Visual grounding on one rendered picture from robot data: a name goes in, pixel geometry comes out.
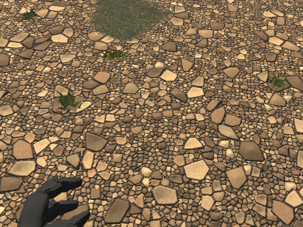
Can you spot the left robot hand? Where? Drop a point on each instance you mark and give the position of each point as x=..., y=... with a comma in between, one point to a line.
x=38, y=210

